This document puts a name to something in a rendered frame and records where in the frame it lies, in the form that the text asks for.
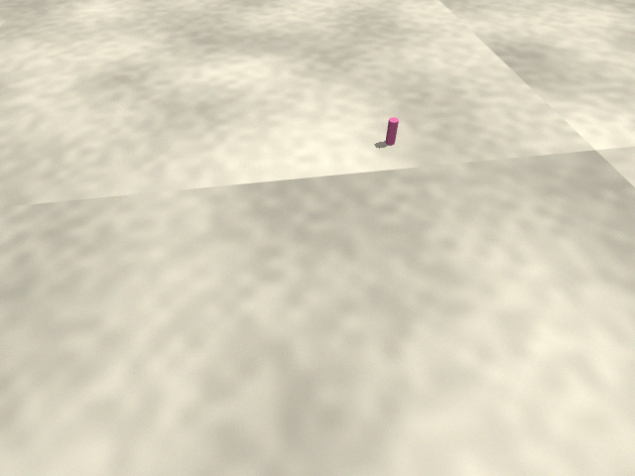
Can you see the can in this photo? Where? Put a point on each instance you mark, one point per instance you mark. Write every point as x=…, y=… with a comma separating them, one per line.
x=392, y=131

